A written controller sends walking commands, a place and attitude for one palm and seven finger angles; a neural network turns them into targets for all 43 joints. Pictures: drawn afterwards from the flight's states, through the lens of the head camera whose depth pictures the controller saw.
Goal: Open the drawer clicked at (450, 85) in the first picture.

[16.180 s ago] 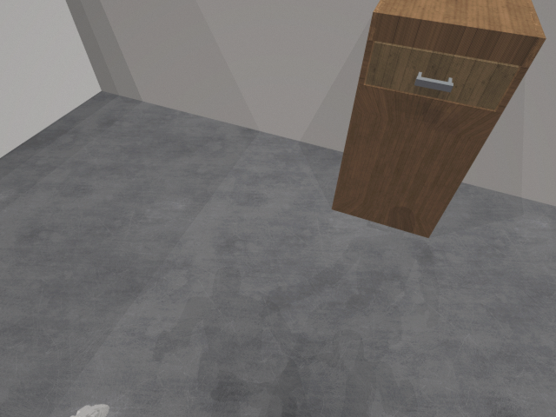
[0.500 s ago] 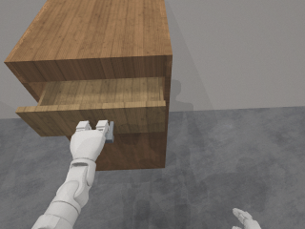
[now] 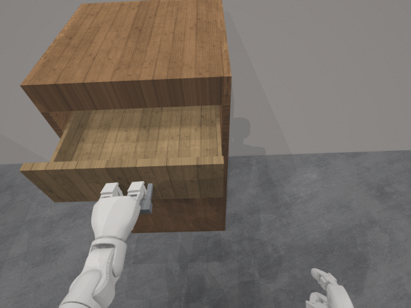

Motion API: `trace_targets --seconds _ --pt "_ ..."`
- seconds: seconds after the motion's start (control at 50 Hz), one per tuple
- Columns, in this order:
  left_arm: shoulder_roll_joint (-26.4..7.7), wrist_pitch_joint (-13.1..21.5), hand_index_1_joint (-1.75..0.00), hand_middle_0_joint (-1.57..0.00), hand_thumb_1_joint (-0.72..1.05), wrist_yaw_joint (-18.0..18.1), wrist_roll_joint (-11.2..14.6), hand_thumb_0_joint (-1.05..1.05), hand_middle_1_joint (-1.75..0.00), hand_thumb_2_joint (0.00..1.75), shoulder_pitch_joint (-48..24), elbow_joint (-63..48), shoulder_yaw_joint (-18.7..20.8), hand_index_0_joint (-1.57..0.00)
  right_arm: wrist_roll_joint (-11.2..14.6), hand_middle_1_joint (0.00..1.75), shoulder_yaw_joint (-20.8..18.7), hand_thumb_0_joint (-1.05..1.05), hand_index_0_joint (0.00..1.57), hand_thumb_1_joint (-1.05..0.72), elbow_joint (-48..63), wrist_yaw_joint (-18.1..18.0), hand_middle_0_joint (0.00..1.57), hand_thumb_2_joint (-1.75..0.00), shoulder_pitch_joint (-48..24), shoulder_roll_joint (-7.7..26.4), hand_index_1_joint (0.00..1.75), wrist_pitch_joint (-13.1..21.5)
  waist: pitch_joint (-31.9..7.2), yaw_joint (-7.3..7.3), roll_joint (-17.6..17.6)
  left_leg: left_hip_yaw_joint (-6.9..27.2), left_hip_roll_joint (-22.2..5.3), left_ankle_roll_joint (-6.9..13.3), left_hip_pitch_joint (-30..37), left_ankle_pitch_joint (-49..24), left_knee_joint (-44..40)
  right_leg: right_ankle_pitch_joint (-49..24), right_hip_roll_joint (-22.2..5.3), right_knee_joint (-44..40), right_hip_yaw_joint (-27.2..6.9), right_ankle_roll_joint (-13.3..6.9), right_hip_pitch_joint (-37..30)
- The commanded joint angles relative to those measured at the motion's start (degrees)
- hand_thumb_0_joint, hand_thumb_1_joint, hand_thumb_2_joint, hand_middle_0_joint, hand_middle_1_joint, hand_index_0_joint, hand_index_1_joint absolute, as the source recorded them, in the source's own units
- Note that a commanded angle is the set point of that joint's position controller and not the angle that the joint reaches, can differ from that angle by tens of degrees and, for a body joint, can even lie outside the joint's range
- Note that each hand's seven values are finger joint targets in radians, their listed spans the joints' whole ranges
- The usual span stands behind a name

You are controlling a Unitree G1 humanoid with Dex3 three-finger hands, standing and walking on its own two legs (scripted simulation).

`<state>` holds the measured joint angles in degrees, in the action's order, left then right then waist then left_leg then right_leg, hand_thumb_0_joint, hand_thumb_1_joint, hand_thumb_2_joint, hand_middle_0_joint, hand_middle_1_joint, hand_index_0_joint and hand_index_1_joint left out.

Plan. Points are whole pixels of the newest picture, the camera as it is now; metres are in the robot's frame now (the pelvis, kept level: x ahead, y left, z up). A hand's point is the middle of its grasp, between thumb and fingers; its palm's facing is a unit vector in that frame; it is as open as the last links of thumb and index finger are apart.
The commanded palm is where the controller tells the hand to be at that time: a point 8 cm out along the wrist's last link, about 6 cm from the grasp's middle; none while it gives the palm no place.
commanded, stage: pull the drawer open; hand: left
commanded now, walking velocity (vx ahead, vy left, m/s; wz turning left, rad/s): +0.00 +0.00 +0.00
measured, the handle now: (127, 198) +0.34 +0.20 +0.00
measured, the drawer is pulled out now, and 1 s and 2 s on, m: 0.17 0.29 0.30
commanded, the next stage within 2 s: open the thumb to release the handle in 1.30 s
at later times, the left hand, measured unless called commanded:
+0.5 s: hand (122, 253) +0.23 +0.19 -0.03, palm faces -0.01 -0.10 -1.00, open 5.5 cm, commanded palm +0.19 +0.21 +0.02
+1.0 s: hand (116, 283) +0.18 +0.18 -0.03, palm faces -0.01 -0.10 -0.99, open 5.6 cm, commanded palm +0.13 +0.20 +0.02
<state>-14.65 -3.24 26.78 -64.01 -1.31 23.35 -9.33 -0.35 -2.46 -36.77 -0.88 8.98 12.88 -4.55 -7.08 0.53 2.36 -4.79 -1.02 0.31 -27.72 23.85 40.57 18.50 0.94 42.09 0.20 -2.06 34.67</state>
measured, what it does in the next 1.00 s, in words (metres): stands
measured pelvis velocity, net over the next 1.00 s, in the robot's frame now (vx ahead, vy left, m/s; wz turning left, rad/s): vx -0.01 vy -0.01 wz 0.00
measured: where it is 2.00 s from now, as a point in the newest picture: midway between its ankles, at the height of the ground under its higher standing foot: outside the picture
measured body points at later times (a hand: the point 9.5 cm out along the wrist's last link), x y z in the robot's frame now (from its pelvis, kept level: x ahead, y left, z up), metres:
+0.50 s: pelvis +0.00 -0.01 +0.00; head +0.03 -0.04 +0.44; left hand +0.22 +0.19 +0.03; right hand +0.20 -0.23 -0.11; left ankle -0.04 +0.11 -0.71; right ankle +0.02 -0.10 -0.71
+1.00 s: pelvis -0.01 -0.01 -0.01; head +0.03 -0.04 +0.43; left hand +0.17 +0.19 +0.03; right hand +0.21 -0.23 -0.12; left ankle -0.04 +0.11 -0.71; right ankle +0.02 -0.10 -0.71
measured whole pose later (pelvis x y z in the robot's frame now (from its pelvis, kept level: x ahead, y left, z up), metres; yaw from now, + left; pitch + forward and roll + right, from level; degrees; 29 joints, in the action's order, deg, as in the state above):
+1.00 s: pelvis -0.01 -0.01 -0.01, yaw +0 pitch +10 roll +2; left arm -15.7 -0.6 30.3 -65.0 26.6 0.0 -10.0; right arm -2.3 -1.3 -34.2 1.6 5.3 12.4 -3.7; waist -6.7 3.3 2.1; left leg -4.9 -1.4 -0.5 -29.2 26.6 46.4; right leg 21.6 1.3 48.9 0.0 -3.0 36.9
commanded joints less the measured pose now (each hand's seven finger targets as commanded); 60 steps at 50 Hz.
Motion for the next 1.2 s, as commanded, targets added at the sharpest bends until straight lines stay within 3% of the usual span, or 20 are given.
trace_targets --seconds 0.0,0.02,0.06,0.12,0.16,0.26,0.3,0.34,0.4,0.44,0.52,0.56,0.62,0.66,0.7,0.84,0.98,1.02,1.18 --pt "-8.27 -2.16 -1.35 -0.4 0.9 3.58 1.06 0.0 -1.35 0.9 -3.57 -11.61 6.97 -0.4 -0.24 0.3 -2.06 0.0 0.2 -0.9 8.26 -0.38 0.2 -0.9 -5.31 6.54 0.3 2.66 -13.47 2.94 -3.5 1.6 3.14 0.43 0.98 -18.61 -3.71 -20.3 0.32 -3.98 -1.08 -0.84 -16.29" --pt "-9.62 -1.9 -1.35 -0.4 0.9 3.77 0.91 0.0 -1.35 0.9 -4.12 -12.72 8.11 -0.4 -0.35 0.3 -2.1 0.0 0.2 -0.9 8.11 -0.37 0.2 -0.9 -5.01 6.55 0.3 2.74 -14.36 3.0 -3.84 1.73 3.04 0.49 1.2 -18.8 -3.63 -20.29 0.32 -3.65 -1.21 -0.78 -16.43" --pt "-7.59 -1.91 -1.35 -0.4 0.9 3.81 0.84 0.0 -1.35 0.9 -0.71 -14.01 6.34 -0.4 -0.52 0.3 -2.07 0.0 0.2 -0.9 8.54 -0.1 0.2 -0.9 -5.48 6.27 0.3 2.91 -14.27 3.19 -3.66 1.68 3.09 0.41 1.38 -19.5 -3.35 -21.33 0.23 -3.36 -1.07 -0.77 -16.41" --pt "-8.58 -1.63 -1.35 -0.4 0.9 4.03 0.84 0.0 -1.35 0.9 3.08 -17.85 7.44 -0.4 -0.73 0.3 -2.13 0.0 0.2 -0.9 8.97 0.27 0.2 -0.9 -5.99 6.22 0.3 2.93 -15.84 3.94 -2.33 1.81 2.96 0.24 2.45 -21.99 -2.97 -23.77 0.16 -2.56 -1.48 -0.95 -17.1" --pt "-7.73 -1.88 -1.35 -0.4 0.9 3.99 1.14 0.0 -1.35 0.9 5.89 -17.85 6.8 -0.4 -0.68 0.3 -1.82 0.0 0.2 -0.9 9.17 0.46 0.2 -0.9 -6.56 6.07 0.3 2.93 -13.49 3.61 -4.61 1.88 3.17 0.29 1.03 -20.09 -2.74 -23.17 0.2 -2.74 -1.56 -0.77 -16.64" --pt "-7.57 -1.94 -1.35 -0.4 0.9 4.63 0.35 0.0 -1.35 0.9 6.67 -19.65 6.42 -0.4 -0.96 0.3 -1.66 0.0 0.2 -0.9 9.11 0.57 0.2 -0.9 -7.57 5.87 0.3 3.1 -11.87 3.32 -4.26 2.01 3.26 0.4 1.01 -17.67 -2.38 -19.97 0.38 -2.91 -1.75 -0.74 -14.94" --pt "-8.83 -1.72 -1.35 -0.4 0.9 4.84 0.3 0.0 -1.35 0.9 7.45 -21.77 7.64 -0.4 -1.04 0.3 -1.73 0.0 0.2 -0.9 9.31 0.48 0.2 -0.9 -7.87 5.89 0.3 3.16 -13.53 3.87 -3.39 2.09 3.33 0.28 1.32 -18.04 -2.26 -20.36 0.37 -2.57 -2.11 -0.95 -15.95" --pt "-6.87 -1.63 -1.35 -0.4 0.9 4.93 0.46 0.0 -1.35 0.9 10.99 -23.19 5.85 -0.4 -1.18 0.3 -1.63 0.0 0.2 -0.9 9.7 0.8 0.2 -0.9 -8.08 5.46 0.3 3.32 -13.74 4.13 -3.08 1.99 3.35 0.35 1.95 -19.39 -1.73 -22.29 0.21 -2.06 -1.86 -0.9 -15.84" --pt "-8.28 -1.42 -1.35 -0.4 0.9 4.91 0.93 0.0 -1.35 0.9 14.23 -24.33 7.54 -0.4 -1.2 0.3 -1.47 0.0 0.2 -0.9 9.78 0.85 0.2 -0.9 -8.72 5.49 0.3 3.32 -12.94 4.39 -3.98 2.1 3.47 0.18 1.08 -18.82 -1.6 -23.78 0.1 -2.03 -2.6 -0.86 -16.45" --pt "-8.7 -1.14 -1.35 -0.4 0.9 5.06 1.02 0.0 -1.35 0.9 16.79 -25.19 8.21 -0.4 -1.21 0.3 -1.24 0.0 0.2 -0.9 9.99 0.85 0.2 -0.9 -9.21 5.15 0.3 3.31 -11.96 4.65 -4.99 2.04 3.73 0.26 0.11 -17.31 -1.66 -23.67 -0.06 -2.13 -3.11 -0.68 -16.76" --pt "-8.94 -0.86 -1.35 -0.4 0.9 5.68 0.41 0.0 -1.35 0.9 17.82 -27.16 8.3 -0.4 -1.47 0.3 -0.96 0.0 0.2 -0.9 10.24 0.96 0.2 -0.9 -9.84 5.14 0.3 3.31 -10.78 4.65 -3.08 2.26 3.74 0.22 0.12 -16.06 -1.34 -20.95 0.2 -1.96 -3.44 -0.98 -14.95" --pt "-8.59 -0.82 -1.35 -0.4 0.9 5.78 0.57 0.0 -1.35 0.9 20.01 -27.01 8.21 -0.4 -1.48 0.3 -0.85 0.0 0.2 -0.9 10.25 0.93 0.2 -0.9 -10.05 4.92 0.3 3.33 -10.76 4.75 -4.41 2.22 3.83 0.29 -0.34 -15.56 -1.02 -21.2 0.09 -1.99 -3.52 -0.79 -15.23" --pt "-9.62 -0.5 -1.35 -0.4 0.9 6.3 0.28 0.0 -1.35 0.9 21.66 -28.81 9.36 -0.4 -1.65 0.3 -0.87 0.0 0.2 -0.9 10.54 0.95 0.2 -0.9 -10.27 4.82 0.3 3.37 -11.73 5.38 -2.48 2.16 3.86 0.15 0.21 -15.58 -0.81 -20.54 0.24 -1.55 -4.02 -1.02 -15.06" --pt "-8.35 -0.24 -1.35 -0.4 0.9 6.4 0.5 0.0 -1.35 0.9 24.72 -29.63 8.29 -0.4 -1.72 0.3 -0.77 0.0 0.2 -0.9 10.69 1.3 0.2 -0.9 -10.37 4.67 0.3 3.5 -11.69 5.43 -3.45 2.29 3.86 0.13 -0.17 -16.55 -0.33 -22.58 0.2 -0.88 -3.87 -0.99 -15.07" --pt "-9.28 -0.18 -1.35 -0.4 0.9 6.4 1.02 0.0 -1.35 0.9 26.07 -29.78 9.48 -0.4 -1.61 0.3 -0.71 0.0 0.2 -0.9 10.64 1.36 0.2 -0.9 -10.71 4.75 0.3 3.32 -10.85 5.32 -4.12 2.47 3.85 0.03 -0.75 -15.86 -0.3 -22.71 0.17 -1.02 -4.19 -1.07 -15.05" --pt "-7.49 0.12 -1.35 -0.4 0.9 7.13 0.54 0.0 -1.35 0.9 29.33 -33.05 7.34 -0.4 -2.01 0.3 -0.8 0.0 0.2 -0.9 11.57 1.95 0.2 -0.9 -10.79 4.75 0.3 3.53 -10.12 5.2 -3.11 2.72 3.59 0.32 -0.59 -14.5 0.84 -17.01 0.51 -0.38 -3.63 -1.18 -11.67" --pt "-8.35 0.47 -1.35 -0.4 0.9 7.51 0.72 0.0 -1.35 0.9 32.27 -34.28 8.11 -0.4 -2.05 0.3 -0.64 0.0 0.2 -0.9 11.97 2.05 0.2 -0.9 -10.97 4.81 0.3 3.73 -8.72 5.31 -4.56 2.98 3.69 0.44 -2.08 -12.17 1.58 -14.73 0.41 -0.37 -4.3 -1.12 -10.51" --pt "-9.46 0.79 -1.35 -0.4 0.9 7.71 0.93 0.0 -1.35 0.9 33.38 -35.12 9.51 -0.4 -2.13 0.3 -0.49 0.0 0.2 -0.9 12.15 1.87 0.2 -0.9 -11.09 4.82 0.3 3.78 -9.8 5.75 -4.42 2.87 3.83 0.43 -1.96 -12.24 1.68 -15.88 0.36 -0.3 -5.26 -1.22 -11.3" --pt "-8.79 1.85 -1.35 -0.4 0.9 7.83 1.0 0.0 -1.35 0.9 38.47 -37.01 9.02 -0.4 -2.28 0.3 -0.51 0.0 0.2 -0.9 12.7 2.61 0.2 -0.9 -10.93 4.78 0.3 3.99 -8.92 5.99 -3.27 3.02 3.79 0.41 -3.1 -12.29 2.59 -15.68 0.42 0.71 -5.38 -1.38 -9.9"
